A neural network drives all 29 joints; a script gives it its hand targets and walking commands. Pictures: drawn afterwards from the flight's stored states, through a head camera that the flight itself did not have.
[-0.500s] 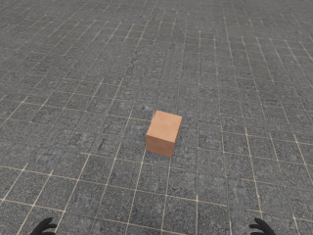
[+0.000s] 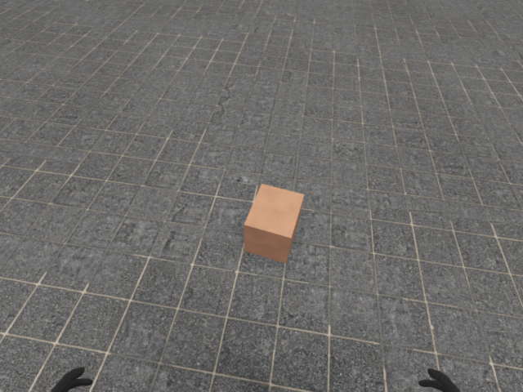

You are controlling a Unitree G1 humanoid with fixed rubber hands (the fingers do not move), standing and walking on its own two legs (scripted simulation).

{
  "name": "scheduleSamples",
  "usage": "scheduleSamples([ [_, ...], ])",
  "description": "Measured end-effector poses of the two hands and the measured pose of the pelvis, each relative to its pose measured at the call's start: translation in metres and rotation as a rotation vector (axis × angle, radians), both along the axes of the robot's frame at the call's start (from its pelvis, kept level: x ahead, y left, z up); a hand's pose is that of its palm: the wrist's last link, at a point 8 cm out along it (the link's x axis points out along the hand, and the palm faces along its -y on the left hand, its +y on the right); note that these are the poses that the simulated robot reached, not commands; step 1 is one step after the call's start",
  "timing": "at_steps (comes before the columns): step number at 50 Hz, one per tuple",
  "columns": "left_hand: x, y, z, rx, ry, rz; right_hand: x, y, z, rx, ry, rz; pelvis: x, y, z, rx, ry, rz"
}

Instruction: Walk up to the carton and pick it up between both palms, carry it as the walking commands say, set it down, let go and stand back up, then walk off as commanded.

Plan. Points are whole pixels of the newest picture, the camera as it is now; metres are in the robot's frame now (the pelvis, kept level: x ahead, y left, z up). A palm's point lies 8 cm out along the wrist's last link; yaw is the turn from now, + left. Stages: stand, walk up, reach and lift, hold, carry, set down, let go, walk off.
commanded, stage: walk up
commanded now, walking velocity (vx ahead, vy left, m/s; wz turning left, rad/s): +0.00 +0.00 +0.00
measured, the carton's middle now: (273, 223) +0.88 -0.08 -0.68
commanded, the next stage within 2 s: none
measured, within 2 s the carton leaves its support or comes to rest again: neither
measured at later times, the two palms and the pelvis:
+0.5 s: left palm (74, 371) +0.16 +0.29 -0.08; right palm out of the picture +0.11 -0.40 -0.11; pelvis +0.07 -0.05 -0.02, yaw -5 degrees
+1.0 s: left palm (130, 252) +0.38 +0.26 -0.09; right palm (480, 311) +0.26 -0.40 -0.08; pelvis +0.24 -0.05 -0.02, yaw -7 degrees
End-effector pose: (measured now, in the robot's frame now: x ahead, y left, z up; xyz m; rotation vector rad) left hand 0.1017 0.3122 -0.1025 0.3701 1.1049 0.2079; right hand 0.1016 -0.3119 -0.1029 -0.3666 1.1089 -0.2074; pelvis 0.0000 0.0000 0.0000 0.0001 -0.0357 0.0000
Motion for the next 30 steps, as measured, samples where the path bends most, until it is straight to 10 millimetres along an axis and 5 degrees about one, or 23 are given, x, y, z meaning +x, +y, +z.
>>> scheduleSamples([
  [9,0.005,0.002,0.001,-0.005,-0.009,-0.028,0.004,-0.006,0.004,-0.001,-0.049,-0.002,0.005,-0.001,-0.003,0.010,0.005,-0.021],
  [19,0.058,-0.015,0.014,0.063,-0.044,-0.153,-0.027,-0.086,0.001,-0.077,-0.033,-0.091,0.042,-0.038,-0.019,0.009,-0.004,-0.089],
  [30,0.073,-0.032,0.025,0.077,-0.051,-0.105,0.057,-0.076,0.000,0.009,-0.042,0.003,0.104,-0.056,-0.013,-0.014,0.008,-0.080],
])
